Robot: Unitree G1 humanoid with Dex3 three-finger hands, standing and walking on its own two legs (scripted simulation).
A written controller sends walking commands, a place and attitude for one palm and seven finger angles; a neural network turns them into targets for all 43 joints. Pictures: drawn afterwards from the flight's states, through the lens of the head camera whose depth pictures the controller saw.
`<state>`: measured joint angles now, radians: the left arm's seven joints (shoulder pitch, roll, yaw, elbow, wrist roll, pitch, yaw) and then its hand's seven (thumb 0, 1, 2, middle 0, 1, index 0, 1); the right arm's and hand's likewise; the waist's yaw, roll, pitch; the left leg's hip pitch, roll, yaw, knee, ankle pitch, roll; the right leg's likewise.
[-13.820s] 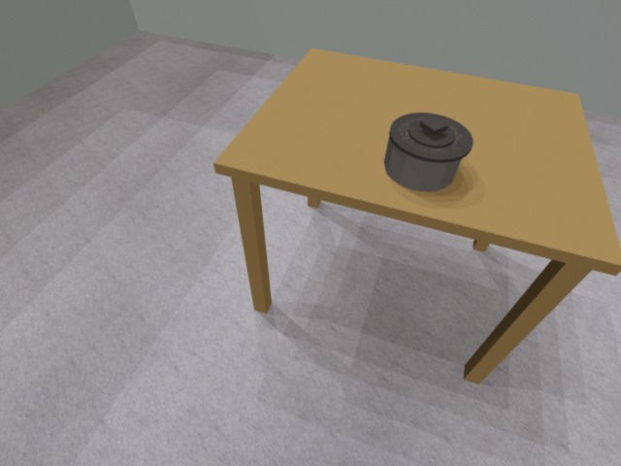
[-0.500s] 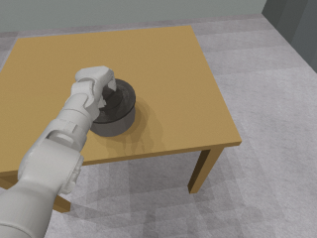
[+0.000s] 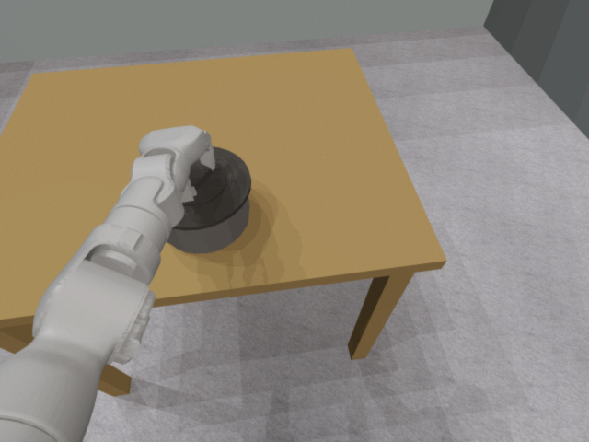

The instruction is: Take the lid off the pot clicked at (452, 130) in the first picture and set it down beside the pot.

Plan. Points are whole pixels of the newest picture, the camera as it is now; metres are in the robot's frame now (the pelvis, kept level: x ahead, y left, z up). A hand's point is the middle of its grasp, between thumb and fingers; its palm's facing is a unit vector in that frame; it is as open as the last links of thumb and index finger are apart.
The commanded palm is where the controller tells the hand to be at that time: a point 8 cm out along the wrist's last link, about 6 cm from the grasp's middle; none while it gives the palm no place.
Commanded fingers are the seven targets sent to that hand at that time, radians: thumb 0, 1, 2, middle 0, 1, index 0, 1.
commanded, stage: close the fingers and squeeze the knob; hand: left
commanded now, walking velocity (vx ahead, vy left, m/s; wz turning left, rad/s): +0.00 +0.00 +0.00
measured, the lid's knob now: (193, 174) +0.51 +0.14 +0.05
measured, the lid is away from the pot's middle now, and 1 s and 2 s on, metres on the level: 0.01 0.01 0.01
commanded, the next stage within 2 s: lift the lid straight up in 0.08 s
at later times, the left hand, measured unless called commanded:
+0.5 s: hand (183, 179) +0.48 +0.15 +0.07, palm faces -0.36 -0.10 -0.93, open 7.7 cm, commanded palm +0.48 +0.15 +0.15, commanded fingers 0.00 0.69 0.98 -0.90 -1.15 -0.76 -1.02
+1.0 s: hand (177, 163) +0.48 +0.15 +0.11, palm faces -0.32 -0.09 -0.94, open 7.7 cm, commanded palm +0.48 +0.15 +0.19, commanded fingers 0.00 0.69 0.98 -0.90 -1.15 -0.76 -1.02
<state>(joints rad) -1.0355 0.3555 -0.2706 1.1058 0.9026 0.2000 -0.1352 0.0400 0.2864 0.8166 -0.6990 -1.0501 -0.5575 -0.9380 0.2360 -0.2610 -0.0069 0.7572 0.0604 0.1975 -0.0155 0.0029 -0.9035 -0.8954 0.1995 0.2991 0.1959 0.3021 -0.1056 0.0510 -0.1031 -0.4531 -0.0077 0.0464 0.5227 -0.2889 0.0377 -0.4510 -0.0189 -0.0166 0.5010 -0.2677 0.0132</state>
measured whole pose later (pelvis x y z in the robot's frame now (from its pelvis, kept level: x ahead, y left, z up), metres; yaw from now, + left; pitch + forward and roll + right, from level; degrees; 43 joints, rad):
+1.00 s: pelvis +0.00 +0.00 +0.00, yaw +1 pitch +10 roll +0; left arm -1.05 0.37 -0.28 1.01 0.88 0.22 -0.22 0.02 0.33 0.82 -0.83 -1.12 -0.55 -0.89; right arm 0.20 -0.26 0.00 0.75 0.07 0.13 -0.03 0.00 -0.90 -0.90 0.20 0.30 0.20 0.30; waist -0.09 0.06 -0.07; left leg -0.37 -0.02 0.04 0.46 -0.26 0.04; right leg -0.37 -0.03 -0.03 0.45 -0.26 0.02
